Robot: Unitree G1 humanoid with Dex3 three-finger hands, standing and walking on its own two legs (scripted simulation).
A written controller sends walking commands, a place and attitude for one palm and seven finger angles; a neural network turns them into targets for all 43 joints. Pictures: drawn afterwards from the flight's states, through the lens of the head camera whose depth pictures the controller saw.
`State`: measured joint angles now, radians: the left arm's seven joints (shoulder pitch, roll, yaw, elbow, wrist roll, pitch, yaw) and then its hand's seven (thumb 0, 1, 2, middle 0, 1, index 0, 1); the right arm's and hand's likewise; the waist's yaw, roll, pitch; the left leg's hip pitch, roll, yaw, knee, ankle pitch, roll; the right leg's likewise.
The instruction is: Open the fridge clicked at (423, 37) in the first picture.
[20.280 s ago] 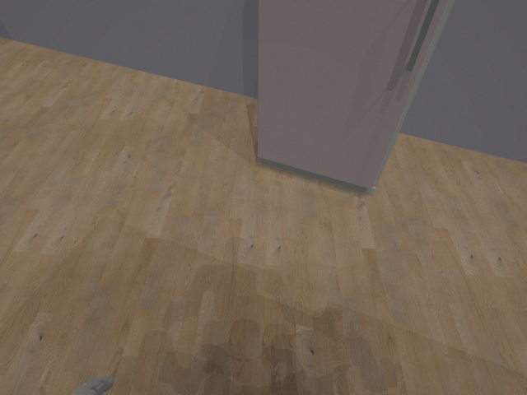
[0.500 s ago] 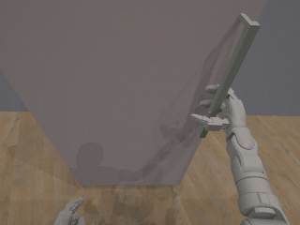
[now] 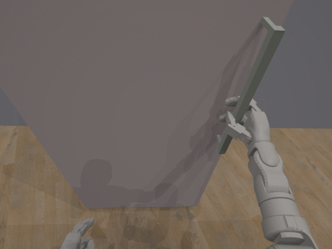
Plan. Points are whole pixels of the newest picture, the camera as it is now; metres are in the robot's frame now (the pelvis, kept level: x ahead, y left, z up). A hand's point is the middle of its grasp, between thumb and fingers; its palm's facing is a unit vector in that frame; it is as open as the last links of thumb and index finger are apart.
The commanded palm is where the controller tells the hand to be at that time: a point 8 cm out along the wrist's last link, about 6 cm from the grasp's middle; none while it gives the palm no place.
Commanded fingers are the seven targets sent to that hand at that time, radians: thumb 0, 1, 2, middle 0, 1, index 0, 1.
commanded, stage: grip the handle and tug to test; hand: right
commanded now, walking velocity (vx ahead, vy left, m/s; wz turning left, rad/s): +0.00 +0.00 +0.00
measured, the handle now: (238, 101) +0.44 -0.14 +0.15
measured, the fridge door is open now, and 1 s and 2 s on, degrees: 0 0 12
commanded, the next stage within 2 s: pull the door a little, standing still in 0.54 s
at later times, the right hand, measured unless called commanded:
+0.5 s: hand (230, 127) +0.38 -0.12 +0.12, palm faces -0.08 +1.00 +0.00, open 5.5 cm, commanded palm +0.33 -0.16 +0.13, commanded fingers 0.00 -0.90 -0.90 0.45 1.40 0.45 1.40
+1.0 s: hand (231, 130) +0.37 -0.12 +0.12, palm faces -0.08 +1.00 -0.01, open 5.9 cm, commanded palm +0.31 -0.17 +0.13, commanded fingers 0.00 -0.90 -0.90 0.45 1.40 0.45 1.40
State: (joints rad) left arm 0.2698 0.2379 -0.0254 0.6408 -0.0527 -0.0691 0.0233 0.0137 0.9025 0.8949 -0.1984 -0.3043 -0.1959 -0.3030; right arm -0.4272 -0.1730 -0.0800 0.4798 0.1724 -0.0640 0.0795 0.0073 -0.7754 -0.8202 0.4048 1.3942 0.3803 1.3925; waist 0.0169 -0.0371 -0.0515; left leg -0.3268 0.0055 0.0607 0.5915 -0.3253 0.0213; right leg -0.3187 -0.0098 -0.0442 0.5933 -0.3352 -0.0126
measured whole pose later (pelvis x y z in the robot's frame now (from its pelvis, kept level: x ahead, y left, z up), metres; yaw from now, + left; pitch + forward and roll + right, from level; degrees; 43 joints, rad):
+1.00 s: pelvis +0.05 +0.00 +0.00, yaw +3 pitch +4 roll +0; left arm 0.23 0.22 -0.04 0.53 -0.04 -0.01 0.01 0.01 0.90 0.90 -0.20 -0.30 -0.20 -0.30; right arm -0.02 -0.17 -0.10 -0.04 0.19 0.09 0.07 0.02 -0.79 -0.80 0.28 1.33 0.26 1.35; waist 0.04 -0.04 -0.09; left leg -0.24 -0.01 0.02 0.52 -0.36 0.02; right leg -0.21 -0.02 -0.08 0.52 -0.38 -0.01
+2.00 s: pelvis +0.06 +0.03 +0.01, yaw -3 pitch -2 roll -4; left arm 0.19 0.17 -0.05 0.53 0.02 0.00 0.05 0.01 0.90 0.89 -0.20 -0.30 -0.20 -0.30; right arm 0.43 -0.18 0.08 -0.44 -0.02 -0.08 -0.13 0.02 -0.72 -0.77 0.46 1.40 0.38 1.40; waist 0.03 0.09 0.00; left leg -0.32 0.01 0.22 0.33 0.00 0.15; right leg -0.28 0.03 -0.10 0.86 -0.49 -0.02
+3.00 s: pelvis -0.13 +0.25 +0.03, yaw -30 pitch -4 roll +6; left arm 0.23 0.12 0.01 0.60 0.00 -0.09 0.01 0.01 0.90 0.89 -0.20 -0.30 -0.20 -0.30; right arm 0.14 -0.22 0.05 -0.31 -0.01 -0.11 -0.08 0.03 -0.69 -0.77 0.46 1.40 0.34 1.37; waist 0.03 -0.05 0.18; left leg -0.43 -0.01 0.04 0.94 -0.37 -0.03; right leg -0.16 -0.12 0.14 0.41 -0.20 0.04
